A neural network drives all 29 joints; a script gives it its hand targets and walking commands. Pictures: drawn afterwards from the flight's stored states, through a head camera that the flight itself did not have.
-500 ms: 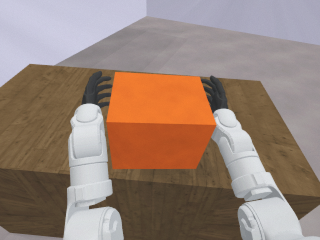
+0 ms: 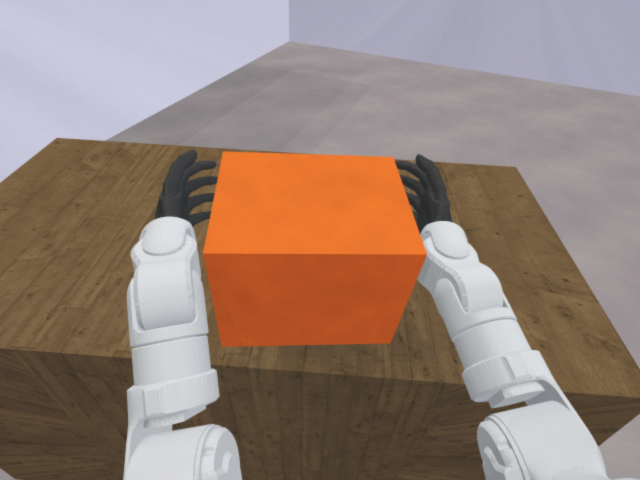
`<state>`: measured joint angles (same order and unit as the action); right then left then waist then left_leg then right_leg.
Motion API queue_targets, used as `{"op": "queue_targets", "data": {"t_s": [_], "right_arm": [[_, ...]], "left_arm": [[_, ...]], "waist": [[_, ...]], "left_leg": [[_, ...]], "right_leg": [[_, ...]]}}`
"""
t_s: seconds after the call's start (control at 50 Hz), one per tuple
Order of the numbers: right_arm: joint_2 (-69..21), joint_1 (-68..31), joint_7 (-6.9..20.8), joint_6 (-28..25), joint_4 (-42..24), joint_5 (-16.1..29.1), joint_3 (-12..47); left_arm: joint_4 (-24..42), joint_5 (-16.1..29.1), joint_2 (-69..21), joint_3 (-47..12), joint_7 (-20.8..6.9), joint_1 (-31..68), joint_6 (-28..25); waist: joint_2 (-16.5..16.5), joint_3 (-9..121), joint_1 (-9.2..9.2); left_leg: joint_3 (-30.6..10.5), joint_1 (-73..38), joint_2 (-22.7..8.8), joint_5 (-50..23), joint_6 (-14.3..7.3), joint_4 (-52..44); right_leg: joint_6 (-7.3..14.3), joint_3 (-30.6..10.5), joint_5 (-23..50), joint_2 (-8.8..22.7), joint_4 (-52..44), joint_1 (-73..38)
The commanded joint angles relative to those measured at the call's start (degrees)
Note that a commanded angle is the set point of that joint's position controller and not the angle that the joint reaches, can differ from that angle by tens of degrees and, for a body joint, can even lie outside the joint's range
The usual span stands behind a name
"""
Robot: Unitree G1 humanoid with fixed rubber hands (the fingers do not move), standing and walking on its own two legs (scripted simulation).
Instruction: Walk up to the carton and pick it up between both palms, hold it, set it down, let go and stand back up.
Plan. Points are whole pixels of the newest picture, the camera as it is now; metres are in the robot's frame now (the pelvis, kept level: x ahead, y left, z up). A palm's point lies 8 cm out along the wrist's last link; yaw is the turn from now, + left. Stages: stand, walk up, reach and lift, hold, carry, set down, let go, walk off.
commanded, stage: hold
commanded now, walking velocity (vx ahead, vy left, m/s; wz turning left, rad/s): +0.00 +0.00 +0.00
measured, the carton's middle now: (309, 250) +0.34 +0.00 +0.15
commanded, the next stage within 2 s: set down in 1.82 s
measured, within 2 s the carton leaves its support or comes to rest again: neither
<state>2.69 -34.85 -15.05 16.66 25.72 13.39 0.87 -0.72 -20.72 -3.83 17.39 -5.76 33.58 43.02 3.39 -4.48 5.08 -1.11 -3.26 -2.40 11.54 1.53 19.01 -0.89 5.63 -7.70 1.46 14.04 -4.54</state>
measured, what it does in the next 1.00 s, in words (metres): stands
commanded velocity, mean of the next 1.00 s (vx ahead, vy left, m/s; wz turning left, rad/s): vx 0.00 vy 0.00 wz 0.00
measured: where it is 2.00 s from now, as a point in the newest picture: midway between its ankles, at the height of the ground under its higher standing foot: outside the picture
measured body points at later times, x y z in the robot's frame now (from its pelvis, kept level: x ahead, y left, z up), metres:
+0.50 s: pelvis +0.00 -0.01 +0.00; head -0.05 +0.02 +0.45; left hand +0.37 +0.15 +0.20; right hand +0.37 -0.16 +0.19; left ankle +0.00 +0.13 -0.75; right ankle +0.01 -0.13 -0.75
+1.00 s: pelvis +0.00 +0.00 +0.00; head -0.05 +0.03 +0.45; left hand +0.37 +0.15 +0.21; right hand +0.37 -0.15 +0.19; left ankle +0.00 +0.13 -0.75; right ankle +0.01 -0.13 -0.75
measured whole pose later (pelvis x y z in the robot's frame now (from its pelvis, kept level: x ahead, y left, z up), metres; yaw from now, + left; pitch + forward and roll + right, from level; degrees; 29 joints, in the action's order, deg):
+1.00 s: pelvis +0.00 +0.00 +0.00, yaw +0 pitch -10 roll -1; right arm 1.9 -37.2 -12.9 16.0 29.1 10.6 -2.6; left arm -4.3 -21.3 -3.8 17.7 -4.7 37.2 43.0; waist 3.5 -3.7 3.9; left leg -0.8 -1.9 -2.2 10.9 1.3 18.7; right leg -0.9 5.2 -7.4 1.6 14.4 -2.7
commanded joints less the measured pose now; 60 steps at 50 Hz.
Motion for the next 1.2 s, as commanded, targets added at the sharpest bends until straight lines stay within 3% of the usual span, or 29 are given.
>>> {"op": "queue_targets", "data": {"t_s": [0.0,0.04,0.12,0.18,0.22,0.3,0.34,0.38,0.5,0.62,0.66,0.7,0.72,0.76,0.8,0.88,1.0,1.12,1.14,1.18], "right_arm": [[-32.8,-44.4,7.4,-3.2,-17.6,2.3,20.6],[-31.8,-46.0,7.8,-3.3,-16.5,1.5,19.7],[-31.1,-46.8,8.7,-4.4,-13.9,-0.5,16.8],[-31.1,-45.6,8.8,-4.5,-11.1,-1.3,16.9],[-31.4,-46.5,8.8,-4.9,-11.3,-1.0,16.1],[-33.8,-49.6,8.3,-5.8,-13.5,-0.3,18.1],[-33.8,-46.9,7.6,-5.9,-13.7,0.8,19.3],[-33.1,-47.7,7.3,-5.5,-14.1,1.4,20.0],[-34.5,-48.0,6.3,-4.8,-17.3,2.2,22.5],[-33.3,-44.2,6.6,-3.6,-13.1,1.4,19.8],[-33.3,-45.2,6.9,-3.9,-15.0,2.1,20.3],[-33.1,-46.1,7.0,-4.3,-16.8,2.8,21.3],[-33.1,-45.8,6.8,-4.6,-18.3,3.3,21.5],[-32.0,-45.3,6.9,-4.6,-17.8,3.4,21.4],[-31.3,-44.0,7.4,-3.9,-14.4,2.2,19.9],[-31.8,-46.8,8.2,-4.0,-13.6,-0.3,17.6],[-32.6,-47.1,7.4,-4.6,-16.4,1.4,20.6],[-32.0,-45.2,7.4,-4.1,-13.6,1.3,19.4],[-32.4,-44.9,7.3,-4.1,-13.6,1.6,19.3],[-32.2,-44.8,7.1,-4.3,-14.7,1.9,19.9]], "left_arm": [[1.9,8.4,-29.5,-28.4,-6.0,31.6,-2.6],[-0.5,8.4,-29.5,-27.5,-5.7,32.4,-2.6],[-2.0,8.7,-30.6,-28.2,-5.0,33.5,-3.0],[-4.6,6.8,-29.1,-25.3,-5.1,31.4,-2.6],[-4.9,6.4,-29.3,-25.3,-5.5,32.0,-2.7],[-5.7,6.9,-29.1,-24.4,-5.5,32.7,-3.4],[-2.0,7.3,-29.0,-26.0,-5.6,32.8,-3.9],[-3.9,7.2,-28.7,-25.2,-6.0,31.5,-3.4],[-2.6,7.1,-27.8,-25.1,-6.5,30.4,-3.3],[-1.9,7.0,-28.4,-25.6,-6.8,32.0,-2.7],[-0.4,7.7,-29.5,-27.5,-6.4,31.9,-2.7],[0.8,8.0,-30.0,-27.9,-6.1,31.8,-2.8],[1.9,9.0,-30.4,-30.1,-5.8,31.3,-2.8],[3.9,9.2,-30.1,-31.0,-5.2,32.3,-3.3],[0.2,8.0,-29.0,-29.1,-4.9,30.9,-2.8],[-3.7,7.4,-28.8,-26.2,-5.5,32.0,-2.3],[-2.1,7.8,-29.7,-25.9,-5.8,29.7,-2.4],[-2.0,6.5,-28.6,-25.9,-6.3,30.4,-1.9],[-1.2,6.0,-28.2,-25.7,-6.4,30.9,-2.0],[-0.1,7.0,-28.8,-26.9,-6.3,30.6,-2.2]], "waist": [[-5.0,17.9,0.17],[-3.6,18.9,-0.22],[-5.9,19.3,0.67],[-4.6,16.7,-0.45],[-5.0,16.9,0.0],[-2.8,19.4,-1.32],[-3.5,22.2,0.06],[-3.7,20.4,-0.5],[-0.1,20.4,-1.13],[-3.7,16.4,0.32],[-5.1,17.8,0.26],[-4.0,21.3,-0.28],[-5.4,22.7,1.04],[-6.8,23.5,1.01],[-6.3,18.5,0.42],[-3.2,15.7,-0.33],[-2.6,20.4,-0.6],[-4.2,17.5,0.23],[-3.8,17.4,-0.25],[-4.6,19.2,0.78]], "left_leg": [[3.8,0.1,4.2,-15.2,0.5,-2.3],[3.4,0.1,3.9,-13.4,0.3,-2.9],[3.3,1.4,3.5,-9.9,0.6,-3.4],[4.0,1.5,3.8,-10.0,0.0,-3.3],[4.0,2.7,3.9,-8.8,0.1,-3.7],[4.6,2.9,4.9,-13.2,-0.9,-2.1],[4.4,-0.4,5.4,-17.7,-0.5,-0.6],[4.2,-1.0,5.3,-18.2,-0.2,-0.7],[4.1,0.3,5.4,-16.5,-1.1,-1.2],[4.1,0.1,4.7,-14.2,-0.1,-2.1],[4.0,-0.5,5.1,-17.3,0.4,-1.5],[3.8,-1.4,4.8,-19.7,0.6,-0.6],[3.4,-2.8,4.8,-22.5,1.2,0.4],[3.1,-3.1,4.4,-22.7,1.9,0.6],[3.5,-1.4,4.4,-18.0,1.1,-1.1],[3.7,3.1,4.0,-9.4,-0.6,-3.9],[4.0,-0.6,4.6,-18.1,0.2,-1.1],[4.1,0.1,4.7,-16.4,0.3,-1.8],[4.8,0.1,4.8,-16.7,0.0,-1.5],[4.1,-1.1,4.7,-19.5,0.6,-0.6]], "right_leg": [[0.4,1.4,5.5,-5.3,-0.1,-4.6],[0.4,1.4,3.9,-5.4,-0.3,-4.5],[0.9,1.8,0.3,-5.3,-0.1,-2.6],[0.2,1.5,0.3,-4.8,-0.5,-3.4],[-0.1,1.7,0.0,-4.9,-0.3,-3.7],[-0.8,1.0,6.1,-4.4,0.8,-5.5],[-1.4,0.8,10.9,-4.5,0.9,-7.0],[-1.3,1.1,10.7,-4.4,0.6,-6.1],[-2.0,0.5,13.2,-4.4,0.7,-8.6],[-0.7,1.2,7.6,-4.6,0.0,-5.1],[-0.5,0.9,8.6,-4.8,0.2,-5.7],[-0.5,1.1,10.9,-5.1,0.9,-6.2],[-0.3,1.0,12.4,-5.0,1.1,-6.2],[0.1,1.4,10.3,-5.4,1.1,-5.2],[0.2,1.3,5.8,-5.0,0.2,-3.2],[0.0,1.3,0.2,-4.7,-0.8,-3.3],[-0.7,1.1,9.2,-5.3,0.4,-7.0],[-0.6,1.1,7.0,-4.6,0.2,-5.6],[-0.7,1.0,8.0,-4.4,0.3,-6.3],[-0.5,1.0,10.8,-4.5,0.9,-6.6]]}}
